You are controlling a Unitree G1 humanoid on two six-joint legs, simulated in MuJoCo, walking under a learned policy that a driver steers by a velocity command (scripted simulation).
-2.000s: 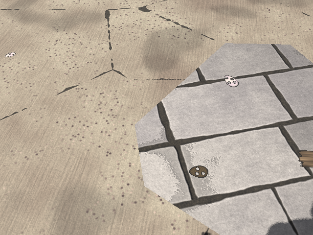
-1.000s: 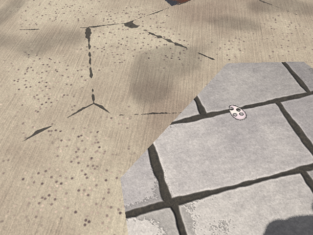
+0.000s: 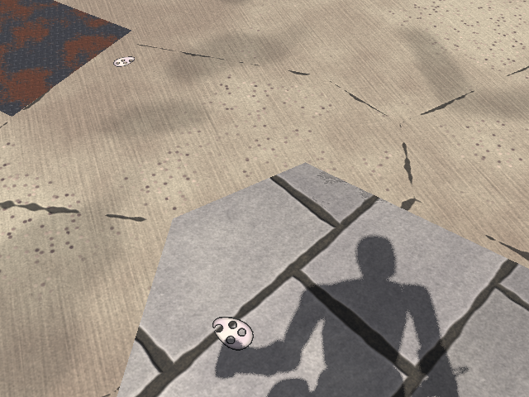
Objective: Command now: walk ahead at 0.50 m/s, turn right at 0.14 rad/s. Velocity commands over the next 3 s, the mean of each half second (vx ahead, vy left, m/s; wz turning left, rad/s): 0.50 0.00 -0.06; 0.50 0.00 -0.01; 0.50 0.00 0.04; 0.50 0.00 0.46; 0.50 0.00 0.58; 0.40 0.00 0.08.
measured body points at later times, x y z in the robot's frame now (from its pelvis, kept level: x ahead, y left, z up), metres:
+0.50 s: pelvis +0.27 -0.07 +0.00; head +0.29 -0.08 +0.45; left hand +0.35 +0.21 -0.11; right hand +0.39 -0.35 -0.12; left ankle +0.33 +0.10 -0.67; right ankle +0.28 -0.15 -0.75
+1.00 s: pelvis +0.54 +0.01 +0.00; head +0.57 +0.02 +0.45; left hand +0.65 +0.28 -0.13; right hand +0.62 -0.27 -0.12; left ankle +0.56 +0.09 -0.75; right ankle +0.56 -0.16 -0.67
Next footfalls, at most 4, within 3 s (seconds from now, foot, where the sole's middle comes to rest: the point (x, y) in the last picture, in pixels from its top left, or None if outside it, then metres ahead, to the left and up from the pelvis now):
0.26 right None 0.32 -0.15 -0.78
0.80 left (225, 350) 0.60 0.09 -0.78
1.34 right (305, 250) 0.91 -0.15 -0.78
1.88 left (217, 185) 1.18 0.12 -0.78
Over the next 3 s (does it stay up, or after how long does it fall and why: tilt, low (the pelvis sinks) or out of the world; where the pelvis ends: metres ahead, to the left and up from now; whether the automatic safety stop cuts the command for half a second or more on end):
stays up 1.54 0.26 -0.01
